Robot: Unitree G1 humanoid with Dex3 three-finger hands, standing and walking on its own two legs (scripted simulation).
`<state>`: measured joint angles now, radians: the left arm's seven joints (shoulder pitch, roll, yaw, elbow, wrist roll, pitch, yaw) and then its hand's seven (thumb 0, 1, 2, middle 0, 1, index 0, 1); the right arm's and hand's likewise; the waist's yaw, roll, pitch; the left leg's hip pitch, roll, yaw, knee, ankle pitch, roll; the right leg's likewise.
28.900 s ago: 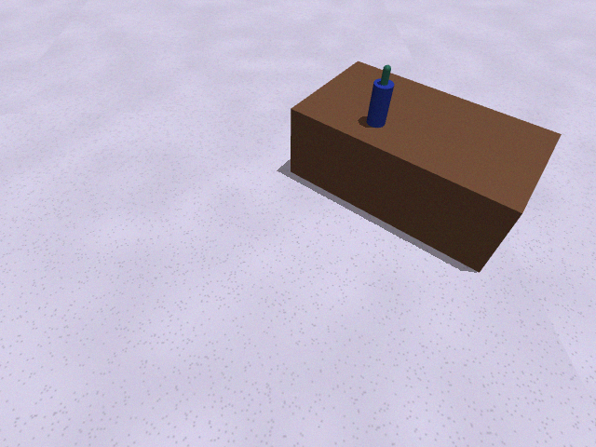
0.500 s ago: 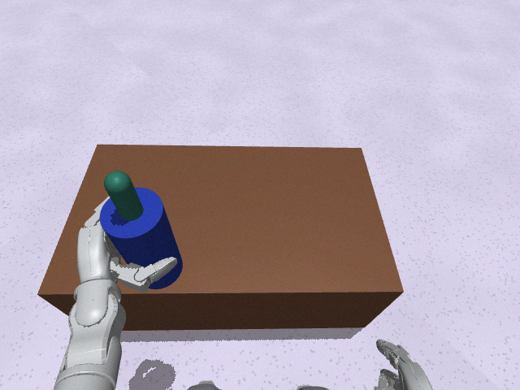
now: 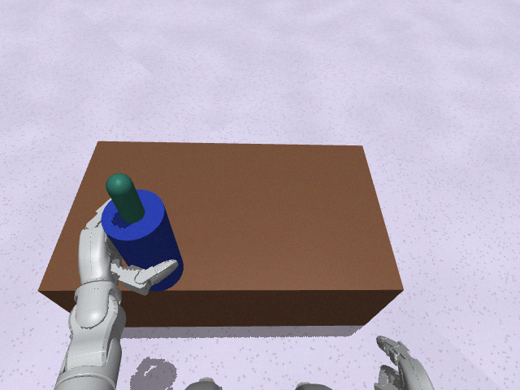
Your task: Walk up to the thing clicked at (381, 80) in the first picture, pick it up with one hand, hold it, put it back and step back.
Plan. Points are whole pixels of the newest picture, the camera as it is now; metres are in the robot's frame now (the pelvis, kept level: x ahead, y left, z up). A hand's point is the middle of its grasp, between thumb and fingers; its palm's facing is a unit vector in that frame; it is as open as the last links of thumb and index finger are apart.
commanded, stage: hold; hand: left
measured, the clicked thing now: (143, 233) +0.33 +0.16 +0.07
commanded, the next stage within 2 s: crouch in 0.18 s
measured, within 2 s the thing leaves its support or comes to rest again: neither
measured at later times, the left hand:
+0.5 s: hand (144, 238) +0.35 +0.18 +0.02, palm faces +0.15 -0.99 -0.02, open 11.0 cm
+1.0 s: hand (156, 228) +0.45 +0.20 -0.12, palm faces +0.18 -0.98 +0.00, open 10.9 cm
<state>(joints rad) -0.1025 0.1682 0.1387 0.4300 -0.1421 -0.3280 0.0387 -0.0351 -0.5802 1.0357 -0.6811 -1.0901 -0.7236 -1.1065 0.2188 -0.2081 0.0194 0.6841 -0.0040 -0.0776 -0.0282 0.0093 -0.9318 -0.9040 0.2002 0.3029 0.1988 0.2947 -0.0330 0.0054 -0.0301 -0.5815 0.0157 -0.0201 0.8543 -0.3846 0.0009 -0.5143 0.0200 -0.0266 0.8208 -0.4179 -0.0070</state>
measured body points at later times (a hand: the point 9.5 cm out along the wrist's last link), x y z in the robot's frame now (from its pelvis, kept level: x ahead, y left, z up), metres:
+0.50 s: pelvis +0.00 +0.00 +0.00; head +0.06 +0.02 +0.44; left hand +0.33 +0.23 +0.02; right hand +0.13 -0.24 -0.11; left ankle +0.03 +0.12 -0.70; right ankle +0.00 -0.12 -0.70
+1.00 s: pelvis -0.02 +0.00 -0.12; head +0.13 +0.03 +0.30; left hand +0.43 +0.25 -0.12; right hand +0.02 -0.26 -0.24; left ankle +0.03 +0.12 -0.70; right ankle +0.00 -0.12 -0.70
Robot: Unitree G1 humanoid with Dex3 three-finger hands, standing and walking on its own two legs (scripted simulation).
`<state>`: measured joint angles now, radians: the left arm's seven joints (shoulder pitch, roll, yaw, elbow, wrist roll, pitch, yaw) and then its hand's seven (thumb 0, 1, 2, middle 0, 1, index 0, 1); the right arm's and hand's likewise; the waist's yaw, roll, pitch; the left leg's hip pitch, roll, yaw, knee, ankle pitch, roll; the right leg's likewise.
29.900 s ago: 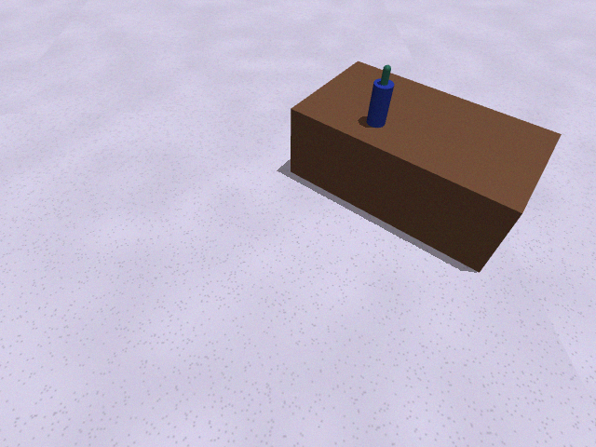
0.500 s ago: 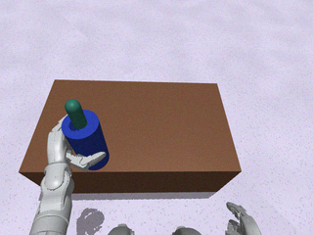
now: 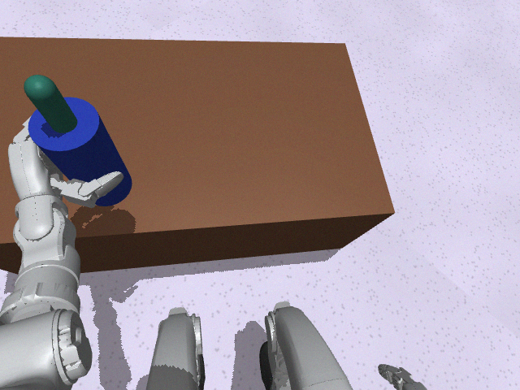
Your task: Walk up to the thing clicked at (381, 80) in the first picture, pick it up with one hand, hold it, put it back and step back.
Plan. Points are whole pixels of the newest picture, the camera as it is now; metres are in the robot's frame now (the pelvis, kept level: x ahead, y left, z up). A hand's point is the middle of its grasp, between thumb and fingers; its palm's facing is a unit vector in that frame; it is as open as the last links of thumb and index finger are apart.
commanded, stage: crouch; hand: left
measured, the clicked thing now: (80, 145) +0.46 +0.21 +0.03
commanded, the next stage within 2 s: lower in 0.82 s
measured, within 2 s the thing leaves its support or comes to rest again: rests again in 1.72 s
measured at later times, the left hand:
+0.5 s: hand (87, 152) +0.50 +0.23 -0.06, palm faces +0.23 -0.97 -0.01, open 11.0 cm
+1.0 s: hand (91, 147) +0.53 +0.24 -0.09, palm faces +0.24 -0.97 -0.01, open 11.0 cm
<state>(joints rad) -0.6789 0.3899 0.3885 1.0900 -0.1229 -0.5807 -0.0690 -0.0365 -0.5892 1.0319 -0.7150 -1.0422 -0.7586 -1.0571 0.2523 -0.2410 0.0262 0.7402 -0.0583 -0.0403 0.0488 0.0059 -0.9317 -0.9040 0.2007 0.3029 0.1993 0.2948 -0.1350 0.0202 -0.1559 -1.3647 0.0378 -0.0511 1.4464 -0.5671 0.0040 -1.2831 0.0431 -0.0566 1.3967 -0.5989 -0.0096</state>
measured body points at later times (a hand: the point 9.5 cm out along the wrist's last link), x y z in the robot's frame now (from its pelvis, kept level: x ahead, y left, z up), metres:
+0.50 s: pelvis -0.02 +0.00 -0.06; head +0.17 +0.05 +0.34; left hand +0.49 +0.29 -0.06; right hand +0.02 -0.26 -0.17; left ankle +0.05 +0.11 -0.58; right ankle +0.03 -0.12 -0.58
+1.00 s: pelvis -0.03 +0.00 -0.09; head +0.19 +0.05 +0.30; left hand +0.51 +0.29 -0.09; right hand -0.01 -0.26 -0.20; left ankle +0.05 +0.11 -0.58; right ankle +0.03 -0.12 -0.58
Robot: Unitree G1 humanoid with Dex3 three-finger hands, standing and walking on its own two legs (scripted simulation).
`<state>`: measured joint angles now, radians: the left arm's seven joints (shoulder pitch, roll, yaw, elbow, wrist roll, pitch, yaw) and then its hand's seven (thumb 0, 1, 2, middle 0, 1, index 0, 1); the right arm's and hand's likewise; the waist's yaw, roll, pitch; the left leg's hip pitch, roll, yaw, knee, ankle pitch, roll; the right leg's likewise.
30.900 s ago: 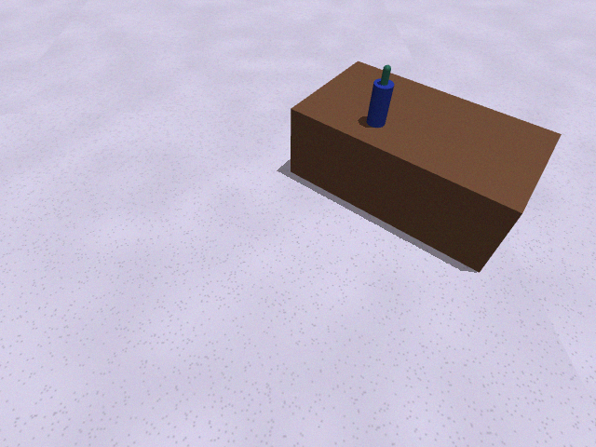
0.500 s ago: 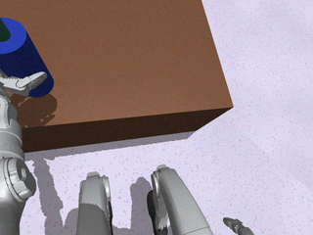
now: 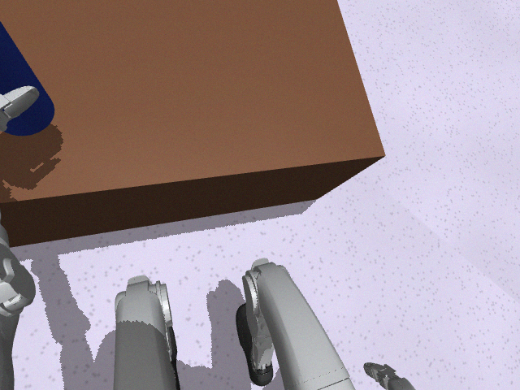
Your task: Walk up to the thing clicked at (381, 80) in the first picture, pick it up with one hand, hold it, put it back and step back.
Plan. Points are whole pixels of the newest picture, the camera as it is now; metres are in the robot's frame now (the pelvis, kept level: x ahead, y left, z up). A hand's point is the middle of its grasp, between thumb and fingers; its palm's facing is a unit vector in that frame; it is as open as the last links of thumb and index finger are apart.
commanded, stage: lower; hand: left
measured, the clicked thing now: out of the picture +0.54 +0.26 +0.04
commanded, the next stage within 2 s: loosen in 0.44 s
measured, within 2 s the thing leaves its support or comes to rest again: rests again in 0.72 s
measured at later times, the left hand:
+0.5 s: hand (3, 97) +0.55 +0.28 -0.06, palm faces +0.30 -0.95 -0.03, open 11.0 cm
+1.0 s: hand out of the picture +0.57 +0.28 -0.03, palm faces +0.31 -0.95 +0.00, open 12.0 cm
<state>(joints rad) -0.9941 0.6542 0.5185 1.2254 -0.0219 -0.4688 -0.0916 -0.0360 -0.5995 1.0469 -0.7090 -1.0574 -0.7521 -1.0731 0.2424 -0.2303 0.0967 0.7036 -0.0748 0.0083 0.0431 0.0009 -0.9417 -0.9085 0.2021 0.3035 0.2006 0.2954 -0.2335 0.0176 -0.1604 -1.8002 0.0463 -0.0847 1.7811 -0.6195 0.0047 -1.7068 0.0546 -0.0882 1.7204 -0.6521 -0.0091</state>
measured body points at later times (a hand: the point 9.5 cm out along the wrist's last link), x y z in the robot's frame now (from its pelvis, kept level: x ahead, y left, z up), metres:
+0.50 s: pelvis -0.01 +0.00 -0.05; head +0.23 +0.06 +0.32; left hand +0.53 +0.33 -0.06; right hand +0.02 -0.26 -0.16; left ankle +0.07 +0.12 -0.49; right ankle +0.06 -0.12 -0.49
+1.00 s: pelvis -0.02 +0.00 -0.08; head +0.21 +0.05 +0.30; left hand +0.54 +0.33 -0.03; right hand +0.00 -0.27 -0.18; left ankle +0.07 +0.12 -0.49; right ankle +0.06 -0.12 -0.49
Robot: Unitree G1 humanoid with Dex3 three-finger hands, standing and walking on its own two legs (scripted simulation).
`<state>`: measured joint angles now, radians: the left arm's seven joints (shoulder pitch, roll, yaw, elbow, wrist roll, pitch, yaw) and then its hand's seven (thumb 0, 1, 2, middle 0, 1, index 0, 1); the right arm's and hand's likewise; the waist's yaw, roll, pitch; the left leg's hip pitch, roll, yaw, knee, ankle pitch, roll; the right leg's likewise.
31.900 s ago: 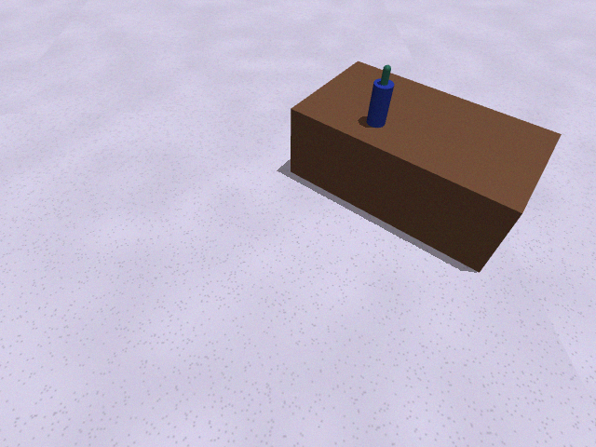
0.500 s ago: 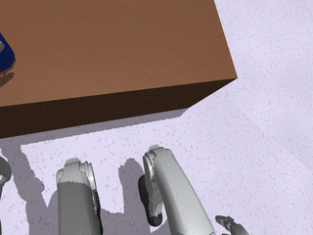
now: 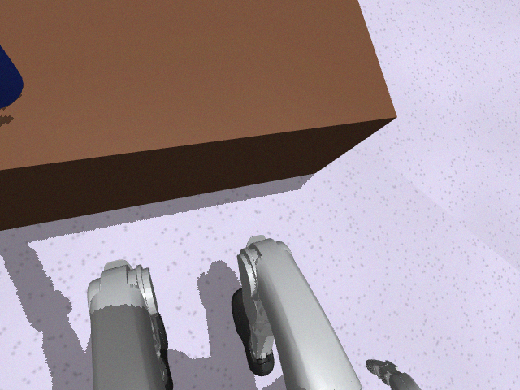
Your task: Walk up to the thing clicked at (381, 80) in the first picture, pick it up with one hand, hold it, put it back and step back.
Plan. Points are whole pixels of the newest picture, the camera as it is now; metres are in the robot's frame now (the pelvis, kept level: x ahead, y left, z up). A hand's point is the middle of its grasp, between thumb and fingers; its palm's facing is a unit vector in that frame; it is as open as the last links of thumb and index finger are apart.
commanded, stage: open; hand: left
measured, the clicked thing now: out of the picture +0.57 +0.28 +0.04
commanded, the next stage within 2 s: withdraw in 0.20 s
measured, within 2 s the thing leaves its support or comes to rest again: neither
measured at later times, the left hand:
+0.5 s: hand out of the picture +0.57 +0.31 +0.04, palm faces +0.33 -0.95 -0.02, open 16.3 cm
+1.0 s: hand out of the picture +0.55 +0.37 +0.18, palm faces +0.42 -0.88 -0.24, open 17.2 cm
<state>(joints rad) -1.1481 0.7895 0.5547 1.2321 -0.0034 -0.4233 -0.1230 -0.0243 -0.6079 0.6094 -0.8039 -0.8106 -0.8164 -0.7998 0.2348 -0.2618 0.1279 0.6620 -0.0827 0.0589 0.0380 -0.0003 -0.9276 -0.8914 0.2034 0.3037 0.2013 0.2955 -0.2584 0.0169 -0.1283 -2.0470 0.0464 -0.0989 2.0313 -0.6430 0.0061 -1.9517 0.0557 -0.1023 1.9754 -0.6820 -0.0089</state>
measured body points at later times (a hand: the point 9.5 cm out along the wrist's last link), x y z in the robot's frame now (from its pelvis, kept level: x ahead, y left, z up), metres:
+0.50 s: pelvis +0.01 +0.00 +0.01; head +0.24 +0.07 +0.38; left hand +0.55 +0.36 +0.04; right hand +0.06 -0.26 -0.10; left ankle +0.08 +0.12 -0.41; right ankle +0.08 -0.11 -0.41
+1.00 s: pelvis +0.03 +0.01 +0.16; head +0.22 +0.07 +0.56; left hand +0.52 +0.41 +0.19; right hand +0.05 -0.26 +0.05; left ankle +0.08 +0.12 -0.41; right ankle +0.08 -0.11 -0.41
